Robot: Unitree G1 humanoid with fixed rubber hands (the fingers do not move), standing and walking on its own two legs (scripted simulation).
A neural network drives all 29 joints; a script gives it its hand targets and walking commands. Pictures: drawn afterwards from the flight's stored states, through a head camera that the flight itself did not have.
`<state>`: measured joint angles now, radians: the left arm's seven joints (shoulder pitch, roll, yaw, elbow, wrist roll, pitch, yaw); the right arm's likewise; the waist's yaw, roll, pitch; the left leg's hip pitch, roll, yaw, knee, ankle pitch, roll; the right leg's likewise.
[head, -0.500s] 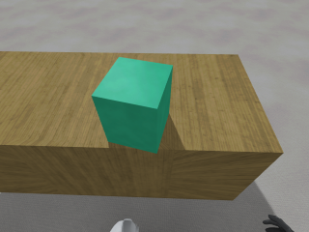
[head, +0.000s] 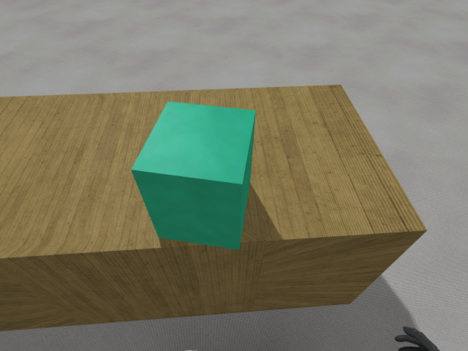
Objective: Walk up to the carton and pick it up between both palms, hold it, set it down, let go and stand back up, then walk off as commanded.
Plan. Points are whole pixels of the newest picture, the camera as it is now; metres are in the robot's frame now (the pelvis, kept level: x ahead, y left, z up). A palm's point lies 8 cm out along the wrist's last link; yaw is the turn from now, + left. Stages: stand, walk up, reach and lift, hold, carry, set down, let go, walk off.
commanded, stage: walk up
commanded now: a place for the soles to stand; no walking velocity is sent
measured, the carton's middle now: (204, 177) +0.48 +0.06 -0.03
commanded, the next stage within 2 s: reach and lift in 1.24 s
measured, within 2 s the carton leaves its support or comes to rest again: neither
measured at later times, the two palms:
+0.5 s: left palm out of the picture +0.10 +0.34 -0.08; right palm out of the picture +0.11 -0.33 -0.09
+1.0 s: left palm out of the picture +0.11 +0.33 -0.07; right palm out of the picture +0.11 -0.33 -0.09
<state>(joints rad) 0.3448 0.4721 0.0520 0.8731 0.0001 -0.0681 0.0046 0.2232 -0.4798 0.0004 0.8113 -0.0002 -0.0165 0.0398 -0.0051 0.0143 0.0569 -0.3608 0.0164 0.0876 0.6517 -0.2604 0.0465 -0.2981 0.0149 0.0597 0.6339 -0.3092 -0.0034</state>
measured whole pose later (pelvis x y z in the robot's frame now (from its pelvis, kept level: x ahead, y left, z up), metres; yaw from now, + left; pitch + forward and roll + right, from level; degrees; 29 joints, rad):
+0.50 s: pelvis +0.02 +0.00 +0.00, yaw +0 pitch -1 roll +0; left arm 0.25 0.46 0.03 0.87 0.00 -0.06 0.01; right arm 0.22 -0.48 0.00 0.84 0.00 -0.01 0.04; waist -0.01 0.02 0.04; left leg -0.33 0.02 0.02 0.64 -0.29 0.01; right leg -0.29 0.00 0.06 0.64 -0.33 0.00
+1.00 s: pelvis +0.02 +0.00 +0.00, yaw +0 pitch -1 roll +0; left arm 0.23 0.45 0.02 0.89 0.00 -0.04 0.01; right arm 0.22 -0.48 0.00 0.85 0.00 -0.01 0.03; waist -0.01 0.02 0.02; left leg -0.32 0.02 0.01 0.62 -0.29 0.00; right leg -0.29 0.00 0.06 0.64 -0.33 0.00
